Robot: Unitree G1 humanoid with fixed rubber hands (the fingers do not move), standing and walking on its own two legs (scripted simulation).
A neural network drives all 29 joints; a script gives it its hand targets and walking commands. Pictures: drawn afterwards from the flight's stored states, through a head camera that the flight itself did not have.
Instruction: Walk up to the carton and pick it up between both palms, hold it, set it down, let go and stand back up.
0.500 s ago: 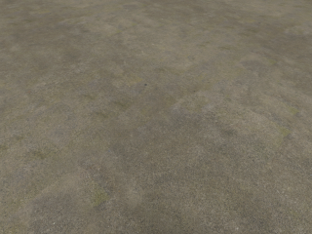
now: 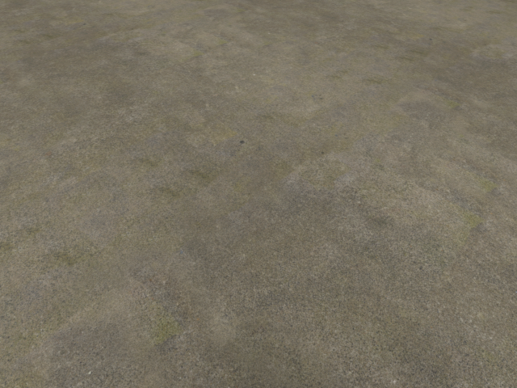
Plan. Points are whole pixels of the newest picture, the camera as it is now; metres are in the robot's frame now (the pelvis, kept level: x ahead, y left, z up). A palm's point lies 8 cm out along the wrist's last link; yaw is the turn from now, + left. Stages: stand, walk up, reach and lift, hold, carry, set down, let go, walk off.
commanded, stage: walk up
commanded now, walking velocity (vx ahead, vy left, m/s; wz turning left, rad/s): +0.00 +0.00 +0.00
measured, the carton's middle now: out of the picture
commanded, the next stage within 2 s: none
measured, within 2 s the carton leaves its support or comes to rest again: neither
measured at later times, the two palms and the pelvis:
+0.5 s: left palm out of the picture +0.03 +0.33 -0.13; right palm out of the picture +0.05 -0.25 -0.12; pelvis -0.07 +0.04 -0.02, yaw +2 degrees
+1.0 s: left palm out of the picture -0.08 +0.38 -0.12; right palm out of the picture -0.04 -0.15 -0.11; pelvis -0.16 +0.10 +0.00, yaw +9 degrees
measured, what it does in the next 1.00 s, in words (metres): walks backwards: left foot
